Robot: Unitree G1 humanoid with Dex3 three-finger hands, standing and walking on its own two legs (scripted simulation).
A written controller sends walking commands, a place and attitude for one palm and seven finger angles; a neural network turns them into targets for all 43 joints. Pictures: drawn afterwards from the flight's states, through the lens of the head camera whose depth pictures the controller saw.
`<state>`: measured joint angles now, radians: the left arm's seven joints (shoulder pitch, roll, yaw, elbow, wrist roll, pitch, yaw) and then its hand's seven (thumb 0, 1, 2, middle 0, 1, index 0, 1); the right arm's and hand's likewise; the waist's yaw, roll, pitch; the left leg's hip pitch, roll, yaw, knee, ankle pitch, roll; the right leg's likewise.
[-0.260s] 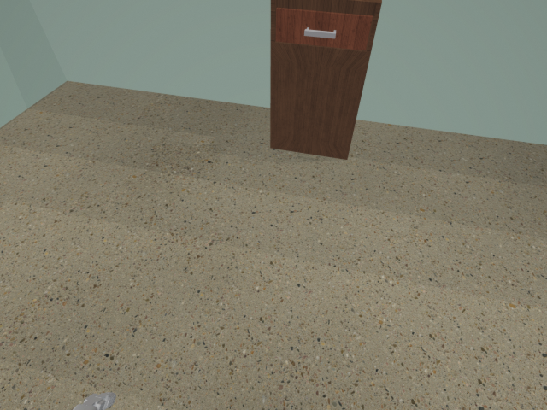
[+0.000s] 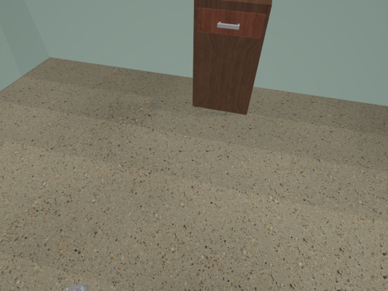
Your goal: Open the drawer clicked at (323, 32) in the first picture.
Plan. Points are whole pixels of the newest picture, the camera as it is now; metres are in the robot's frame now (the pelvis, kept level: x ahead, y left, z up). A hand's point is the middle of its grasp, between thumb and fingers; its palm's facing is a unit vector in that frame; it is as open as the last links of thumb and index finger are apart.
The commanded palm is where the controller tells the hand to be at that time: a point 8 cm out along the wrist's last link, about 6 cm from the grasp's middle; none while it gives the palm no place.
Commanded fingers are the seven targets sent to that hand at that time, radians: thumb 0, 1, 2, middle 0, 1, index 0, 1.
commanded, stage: stand and wait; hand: left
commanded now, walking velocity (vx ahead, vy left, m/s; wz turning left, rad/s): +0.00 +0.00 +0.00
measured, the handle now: (228, 25) +1.62 -0.13 -0.07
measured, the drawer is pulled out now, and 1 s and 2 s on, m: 0.00 0.00 0.00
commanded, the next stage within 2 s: look at it before walking up in 0.56 s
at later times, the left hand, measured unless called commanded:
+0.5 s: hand out of the picture +0.06 +0.25 -0.15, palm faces -0.04 -0.94 -0.33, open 7.4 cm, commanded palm none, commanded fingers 0.00 0.90 0.90 -0.20 -0.30 -0.20 -0.30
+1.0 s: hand out of the picture +0.07 +0.24 -0.15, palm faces -0.04 -0.94 -0.33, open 7.4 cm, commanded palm none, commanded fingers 0.00 0.90 0.90 -0.20 -0.30 -0.20 -0.30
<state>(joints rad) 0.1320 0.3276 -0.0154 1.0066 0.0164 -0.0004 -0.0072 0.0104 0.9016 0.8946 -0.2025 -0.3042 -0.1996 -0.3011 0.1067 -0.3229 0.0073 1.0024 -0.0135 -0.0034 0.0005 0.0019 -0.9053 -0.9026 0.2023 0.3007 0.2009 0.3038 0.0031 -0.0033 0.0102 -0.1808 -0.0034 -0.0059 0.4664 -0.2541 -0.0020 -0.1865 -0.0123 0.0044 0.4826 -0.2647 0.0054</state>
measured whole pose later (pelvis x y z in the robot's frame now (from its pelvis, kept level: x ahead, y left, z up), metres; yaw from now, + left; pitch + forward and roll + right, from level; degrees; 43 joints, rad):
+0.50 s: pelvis -0.01 +0.00 +0.00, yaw +0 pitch -2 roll +0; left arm 0.14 0.34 -0.01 1.09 0.02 0.00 -0.01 0.01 0.90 0.89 -0.20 -0.30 -0.20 -0.30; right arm 0.13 -0.34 0.00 1.10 -0.01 0.00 0.00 0.00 -0.91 -0.90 0.20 0.30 0.20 0.30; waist 0.00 0.00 0.03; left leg -0.16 0.00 0.00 0.41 -0.21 -0.01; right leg -0.16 -0.01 0.01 0.42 -0.21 0.00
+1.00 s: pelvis -0.01 -0.01 +0.01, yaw +0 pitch -2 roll +0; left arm 0.14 0.34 -0.01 1.09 0.02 -0.01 -0.01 0.01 0.90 0.89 -0.20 -0.30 -0.20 -0.30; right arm 0.12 -0.34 0.00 1.11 -0.01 -0.01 0.00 0.00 -0.91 -0.90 0.20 0.30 0.20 0.30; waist 0.00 0.00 0.03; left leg -0.15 0.01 0.00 0.38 -0.20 -0.01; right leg -0.16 0.00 0.01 0.39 -0.21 0.00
